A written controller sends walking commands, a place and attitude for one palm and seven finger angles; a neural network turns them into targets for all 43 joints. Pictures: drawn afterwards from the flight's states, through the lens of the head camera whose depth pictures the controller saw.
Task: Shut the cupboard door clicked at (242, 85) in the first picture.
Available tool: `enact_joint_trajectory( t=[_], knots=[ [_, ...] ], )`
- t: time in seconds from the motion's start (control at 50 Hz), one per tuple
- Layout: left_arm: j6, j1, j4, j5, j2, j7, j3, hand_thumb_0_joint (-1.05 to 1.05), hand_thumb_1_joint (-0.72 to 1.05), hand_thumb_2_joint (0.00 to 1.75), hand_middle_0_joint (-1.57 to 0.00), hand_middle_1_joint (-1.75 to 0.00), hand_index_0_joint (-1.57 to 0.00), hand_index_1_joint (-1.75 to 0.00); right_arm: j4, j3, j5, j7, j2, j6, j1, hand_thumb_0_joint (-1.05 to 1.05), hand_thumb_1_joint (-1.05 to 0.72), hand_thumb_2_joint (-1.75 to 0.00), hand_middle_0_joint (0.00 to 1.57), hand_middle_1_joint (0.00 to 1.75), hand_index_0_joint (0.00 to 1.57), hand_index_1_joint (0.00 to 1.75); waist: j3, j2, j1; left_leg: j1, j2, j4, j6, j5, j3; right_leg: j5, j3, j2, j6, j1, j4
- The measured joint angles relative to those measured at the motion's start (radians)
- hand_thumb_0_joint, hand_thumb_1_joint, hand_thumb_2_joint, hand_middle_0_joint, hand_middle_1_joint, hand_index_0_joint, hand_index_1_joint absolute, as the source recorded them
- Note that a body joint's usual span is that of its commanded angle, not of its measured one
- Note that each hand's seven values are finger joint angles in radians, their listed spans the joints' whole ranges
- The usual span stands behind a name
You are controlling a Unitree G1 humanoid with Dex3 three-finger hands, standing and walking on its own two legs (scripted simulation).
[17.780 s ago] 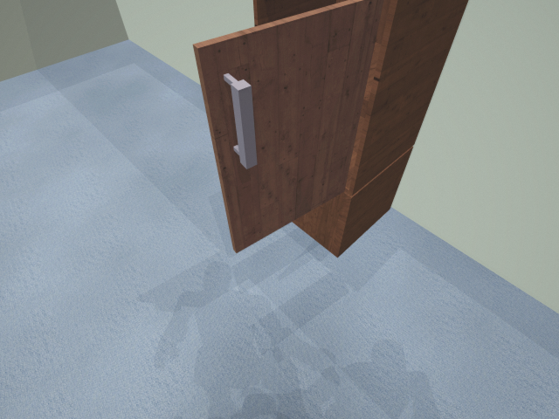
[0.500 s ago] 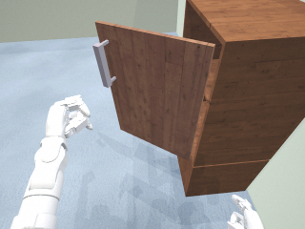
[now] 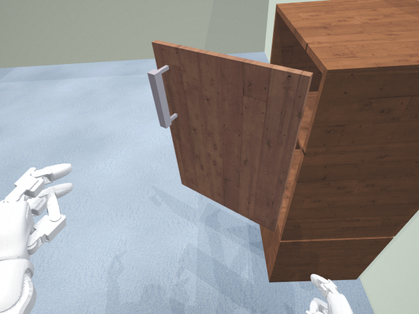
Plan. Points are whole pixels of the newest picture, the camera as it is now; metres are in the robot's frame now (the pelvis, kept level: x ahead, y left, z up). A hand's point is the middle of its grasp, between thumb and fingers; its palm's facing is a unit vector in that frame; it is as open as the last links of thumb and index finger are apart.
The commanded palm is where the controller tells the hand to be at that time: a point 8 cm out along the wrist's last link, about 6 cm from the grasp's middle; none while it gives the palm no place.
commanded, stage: draw the hand back to the body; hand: left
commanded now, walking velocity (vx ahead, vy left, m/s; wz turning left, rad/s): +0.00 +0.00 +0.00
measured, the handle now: (165, 97) +0.66 +0.21 +0.10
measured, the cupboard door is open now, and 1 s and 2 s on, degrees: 55 55 55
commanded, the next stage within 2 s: step back with the hand held close in 0.44 s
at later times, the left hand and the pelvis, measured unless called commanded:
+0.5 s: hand (55, 230) +0.19 +0.25 +0.16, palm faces +0.44 -0.80 -0.40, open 7.4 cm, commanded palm +0.14 +0.29 +0.17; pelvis +0.00 -0.01 +0.00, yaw +0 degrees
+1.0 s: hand (33, 235) +0.18 +0.29 +0.15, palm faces +0.35 -0.79 -0.50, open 7.4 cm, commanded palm +0.12 +0.32 +0.17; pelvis -0.03 +0.02 -0.01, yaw -2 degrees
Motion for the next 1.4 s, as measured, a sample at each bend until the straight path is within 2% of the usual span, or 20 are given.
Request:
enact_joint_trajectory(
  t=[0.14, 0.26, 0.48, 0.6, 0.74, 0.88, 0.98, 1.06, 1.2, 1.28, 1.4],
  knots=[
    [-0.014, 0.122, -0.076, 0.001, 0.015, 0.016, 0.057, 0.02, 0.89, 0.9, -0.35, -0.44, -0.34, -0.44, 0.01, -0.024, 0.0, -0.011, -0.016, -0.031, 0.014, 0.01, -0.9, -0.9, 0.21, 0.3, 0.2, 0.3, -0.004, 0.003, 0.01, -0.004, 0.006, 0.013, -0.005, -0.007, -0.005, -0.004, -0.005, 0.006, -0.005, 0.001, 0.004],
    [-0.022, 0.08, -0.05, 0.006, -0.007, 0.025, 0.043, 0.02, 0.89, 0.9, -0.26, -0.35, -0.25, -0.35, 0.022, -0.03, -0.002, -0.023, -0.025, -0.052, -0.004, 0.01, -0.9, -0.9, 0.2, 0.3, 0.2, 0.3, 0.005, 0.0, 0.021, -0.005, 0.003, 0.011, -0.006, 0.001, -0.015, -0.004, -0.015, 0.004, -0.007, -0.001, 0.01],
    [-0.024, 0.086, -0.068, 0.004, 0.006, 0.014, 0.034, 0.02, 0.89, 0.9, -0.22, -0.3, -0.21, -0.3, 0.003, -0.018, -0.006, -0.018, -0.002, -0.062, -0.018, 0.01, -0.9, -0.9, 0.2, 0.3, 0.2, 0.3, 0.0, -0.011, 0.006, 0.002, 0.015, 0.005, -0.014, -0.001, -0.005, 0.002, -0.004, 0.015, -0.014, 0.005, -0.001],
    [-0.023, 0.09, -0.067, 0.004, 0.012, 0.01, 0.05, 0.02, 0.89, 0.9, -0.22, -0.3, -0.21, -0.3, 0.001, -0.019, -0.003, -0.016, -0.003, -0.045, -0.008, 0.01, -0.9, -0.9, 0.21, 0.3, 0.2, 0.3, -0.004, -0.007, 0.006, -0.009, 0.018, 0.01, -0.013, -0.003, -0.003, 0.003, -0.002, 0.018, -0.014, -0.003, -0.005],
    [-0.069, 0.124, -0.066, 0.014, 0.033, 0.02, 0.073, 0.02, 0.89, 0.9, -0.21, -0.3, -0.21, -0.3, -0.02, -0.045, 0.003, -0.017, -0.027, 0.018, -0.021, 0.01, -0.9, -0.9, 0.21, 0.3, 0.2, 0.3, -0.032, 0.006, -0.017, -0.11, 0.024, 0.066, -0.002, -0.02, 0.005, 0.008, 0.005, 0.022, -0.002, -0.093, 0.021],
    [-0.066, 0.152, -0.105, 0.011, 0.074, 0.025, 0.078, 0.02, 0.89, 0.9, -0.22, -0.3, -0.21, -0.3, -0.058, -0.063, 0.011, -0.036, -0.034, 0.068, -0.028, 0.01, -0.9, -0.9, 0.2, 0.3, 0.2, 0.3, -0.022, -0.018, -0.04, -0.147, 0.004, 0.067, 0.019, -0.004, 0.03, 0.008, 0.026, 0.0, 0.02, -0.155, 0.066],
    [-0.07, 0.171, -0.138, 0.008, 0.107, 0.034, 0.101, 0.02, 0.89, 0.9, -0.22, -0.3, -0.21, -0.3, -0.087, -0.059, 0.014, -0.038, -0.024, 0.082, -0.026, 0.01, -0.9, -0.9, 0.2, 0.3, 0.2, 0.3, -0.018, -0.041, -0.051, -0.177, 0.0, 0.082, 0.033, 0.008, 0.043, 0.019, 0.037, -0.007, 0.032, -0.191, 0.089],
    [-0.083, 0.176, -0.15, 0.016, 0.11, 0.042, 0.112, 0.02, 0.89, 0.9, -0.22, -0.3, -0.21, -0.3, -0.098, -0.051, 0.015, -0.039, -0.018, 0.072, -0.015, 0.01, -0.9, -0.9, 0.2, 0.3, 0.2, 0.3, -0.019, -0.054, -0.053, -0.207, -0.003, 0.105, 0.046, 0.016, 0.045, 0.03, 0.037, -0.011, 0.041, -0.219, 0.108],
    [-0.117, 0.149, -0.16, 0.049, 0.083, 0.05, 0.132, 0.02, 0.89, 0.9, -0.22, -0.3, -0.21, -0.3, -0.097, -0.043, 0.009, -0.041, -0.011, 0.027, 0.016, 0.01, -0.9, -0.9, 0.21, 0.3, 0.2, 0.3, -0.005, -0.061, -0.049, -0.267, -0.015, 0.17, 0.065, 0.02, 0.031, 0.019, 0.047, -0.012, 0.048, -0.268, 0.194],
    [-0.139, 0.136, -0.175, 0.055, 0.072, 0.051, 0.149, 0.02, 0.89, 0.9, -0.22, -0.3, -0.21, -0.3, -0.078, -0.037, 0.002, -0.034, -0.001, 0.003, 0.027, 0.01, -0.9, -0.9, 0.21, 0.3, 0.2, 0.3, -0.003, -0.064, -0.041, -0.303, -0.019, 0.199, 0.066, 0.027, 0.02, -0.025, 0.067, -0.002, 0.044, -0.267, 0.222],
    [-0.163, 0.125, -0.191, 0.055, 0.059, 0.05, 0.152, 0.02, 0.89, 0.9, -0.22, -0.3, -0.21, -0.3, -0.055, -0.03, -0.004, -0.024, 0.013, -0.024, 0.016, 0.01, -0.9, -0.9, 0.21, 0.3, 0.21, 0.3, 0.021, -0.063, -0.029, -0.326, -0.004, 0.209, 0.058, 0.05, 0.022, -0.006, 0.064, 0.008, 0.045, -0.292, 0.237]
  ],
)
